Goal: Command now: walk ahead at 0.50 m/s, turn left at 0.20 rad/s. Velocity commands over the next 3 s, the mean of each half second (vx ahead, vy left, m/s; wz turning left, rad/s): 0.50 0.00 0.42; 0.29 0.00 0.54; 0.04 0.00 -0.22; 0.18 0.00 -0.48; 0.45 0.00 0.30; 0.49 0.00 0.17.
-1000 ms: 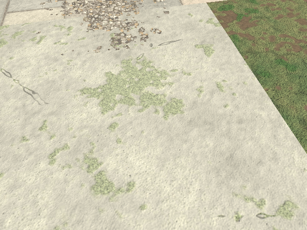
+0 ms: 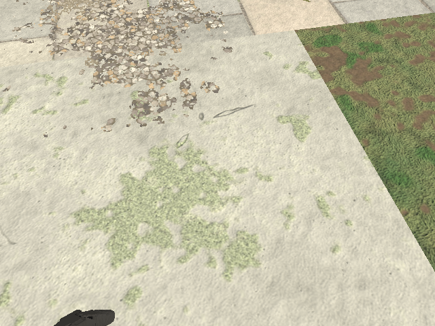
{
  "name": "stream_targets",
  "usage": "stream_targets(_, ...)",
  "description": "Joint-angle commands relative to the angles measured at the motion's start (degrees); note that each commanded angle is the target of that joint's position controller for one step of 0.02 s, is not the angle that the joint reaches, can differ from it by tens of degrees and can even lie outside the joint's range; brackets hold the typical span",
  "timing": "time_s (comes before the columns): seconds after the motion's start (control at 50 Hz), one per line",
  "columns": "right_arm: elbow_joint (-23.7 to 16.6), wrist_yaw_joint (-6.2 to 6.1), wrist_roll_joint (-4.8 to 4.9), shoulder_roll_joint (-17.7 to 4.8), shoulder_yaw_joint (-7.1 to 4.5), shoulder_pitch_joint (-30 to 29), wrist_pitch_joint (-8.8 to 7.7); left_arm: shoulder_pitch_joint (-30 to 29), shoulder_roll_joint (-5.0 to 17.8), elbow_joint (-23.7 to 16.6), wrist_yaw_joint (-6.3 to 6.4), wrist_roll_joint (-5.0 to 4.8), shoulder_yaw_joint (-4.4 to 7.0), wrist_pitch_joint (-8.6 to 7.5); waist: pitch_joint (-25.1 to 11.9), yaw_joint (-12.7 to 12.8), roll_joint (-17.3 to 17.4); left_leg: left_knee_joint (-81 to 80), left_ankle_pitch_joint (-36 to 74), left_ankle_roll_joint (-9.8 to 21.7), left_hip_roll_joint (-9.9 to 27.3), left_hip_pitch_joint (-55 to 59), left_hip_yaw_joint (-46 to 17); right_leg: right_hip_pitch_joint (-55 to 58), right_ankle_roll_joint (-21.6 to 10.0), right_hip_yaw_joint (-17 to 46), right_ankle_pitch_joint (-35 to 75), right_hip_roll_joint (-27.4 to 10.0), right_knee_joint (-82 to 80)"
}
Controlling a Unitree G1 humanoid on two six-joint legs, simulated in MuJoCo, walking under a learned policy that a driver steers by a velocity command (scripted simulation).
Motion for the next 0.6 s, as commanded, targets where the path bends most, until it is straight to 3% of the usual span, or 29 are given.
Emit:
stream_targets(0.02,-4.9,-0.01,-0.74,-1.7,0.42,0.0,-1.13,24.6,17.6,2.9,1.13,1.52,5.75,-0.93,-17.8,11.9,-6.7,36.9,15.3,3.0,2.0,-29.8,-0.4,48.2,-10.0,22.4,0.3,-17.1,0.0)
stream_targets(0.04,-4.4,0.31,0.28,-1.3,0.82,1.7,-2.43,26.6,15.0,3.4,1.04,1.12,4.92,-0.57,-23.3,11.9,-14.5,49.3,-9.5,2.3,-1.7,-41.1,-6.8,53.4,-14.5,40.2,-6.5,-23.0,-7.4)
stream_targets(0.06,-4.6,0.32,1.68,-6.4,-0.83,-1.8,-2.82,23.0,10.8,2.6,1.13,1.15,3.73,-0.54,-16.5,11.6,-8.9,55.2,-6.5,2.9,1.7,-46.2,-10.2,47.6,-12.2,34.0,-10.0,-20.9,-8.6)
stream_targets(0.1,-6.2,-0.34,1.37,-6.4,-1.28,-7.5,-2.08,13.8,6.2,1.1,0.74,0.96,2.27,-0.78,-6.5,8.4,-3.1,52.5,3.6,3.4,6.6,-44.1,-7.8,31.1,-8.3,19.7,-7.5,-16.6,-12.8)
stream_targets(0.14,-6.4,-0.57,0.93,-4.7,-1.80,-6.3,-0.32,10.5,3.8,1.7,0.30,1.72,1.73,-1.17,-2.1,4.9,-4.8,48.4,8.5,3.5,8.7,-38.8,-8.8,21.7,-6.3,11.6,-3.6,-13.4,-16.7)
stream_targets(0.18,-6.8,-0.42,1.11,-2.8,-1.72,-5.8,0.83,11.6,4.6,3.1,0.54,1.87,2.09,-1.33,-0.6,3.9,-4.0,46.8,11.2,3.4,8.8,-38.8,-8.8,19.6,-6.2,6.0,2.6,-12.6,-18.3)
stream_targets(0.28,-10.1,0.42,0.17,-2.4,-1.70,-11.9,1.32,13.6,7.1,4.4,2.08,2.21,2.68,-1.09,1.7,4.2,-1.9,33.9,23.1,2.2,7.9,-42.0,-8.6,20.6,-5.5,-3.2,9.5,-11.5,-19.3)
stream_targets(0.34,-12.6,1.53,-0.12,-1.5,-0.97,-18.3,1.35,15.7,8.5,4.9,2.72,1.68,2.99,-0.83,3.7,6.4,-1.2,24.5,27.4,2.4,7.3,-40.0,-4.5,22.2,-4.7,-6.9,8.3,-11.6,-20.1)
stream_targets(0.42,-16.2,3.04,0.07,-1.2,-0.38,-24.7,1.50,19.8,10.0,6.0,2.99,0.77,3.68,0.46,6.0,8.5,-0.7,18.1,22.4,4.0,6.5,-42.7,-1.4,31.4,-4.3,-9.1,12.6,-14.5,-16.8)
stream_targets(0.44,-17.1,3.41,0.16,-1.5,-0.43,-25.3,1.57,19.7,10.5,5.9,2.99,0.52,3.88,0.86,6.0,8.1,-1.2,17.1,19.7,4.7,5.9,-41.8,-0.3,32.9,-3.9,-9.9,16.2,-14.9,-15.1)
stream_targets(0.48,-18.0,3.87,0.19,-3.3,-1.19,-23.5,1.74,18.3,12.3,5.3,3.13,0.00,4.38,1.48,3.6,5.9,-3.4,16.1,13.5,6.7,2.5,-34.7,3.4,34.0,-2.8,-11.7,34.1,-15.0,-8.8)
stream_targets(0.5,-17.8,3.88,0.31,-4.8,-1.96,-20.0,1.86,17.7,13.4,5.0,3.27,-0.19,4.64,1.88,1.3,3.7,-4.7,16.1,10.4,7.9,0.1,-29.2,5.1,34.2,-2.2,-12.3,43.6,-14.8,-3.0)
stream_targets(0.52,-16.2,3.78,0.53,-7.1,-3.29,-12.5,1.86,16.4,14.1,4.6,3.33,-0.36,4.72,2.33,-2.4,-0.7,-4.7,12.6,11.6,9.6,-2.5,-19.3,6.1,32.6,-1.1,-13.3,47.8,-13.4,7.1)
stream_targets(0.54,-13.5,2.90,0.54,-11.3,-5.46,-2.8,1.99,16.1,13.7,4.0,3.35,-0.15,4.48,2.28,-7.5,-5.1,-2.5,9.3,15.4,12.0,-2.8,-2.4,2.4,23.1,1.3,-13.8,38.8,-11.0,21.7)
stream_targets(0.56,-12.4,1.82,0.60,-18.0,-6.94,0.9,2.14,19.0,6.8,1.3,2.79,2.23,2.61,1.21,-11.9,-1.7,11.8,8.4,16.0,19.4,11.5,18.1,-23.1,-1.8,4.7,-12.6,-6.7,-3.0,43.3)
stream_targets(0.58,-14.2,2.02,-0.19,-18.0,-5.99,2.1,1.43,18.2,5.4,-1.1,1.71,0.78,1.43,-1.80,-21.4,-0.2,13.8,-3.1,8.0,27.0,20.1,27.3,-50.5,-14.4,5.2,1.8,-30.8,5.2,54.8)
stream_targets(0.6,-14.1,2.05,-0.99,-13.7,-4.75,2.1,1.05,10.6,8.9,-2.8,0.98,-1.62,2.43,-3.54,-16.9,-2.8,8.3,-5.7,10.6,23.0,18.6,25.8,-44.4,-21.1,3.6,6.1,-26.4,2.3,56.4)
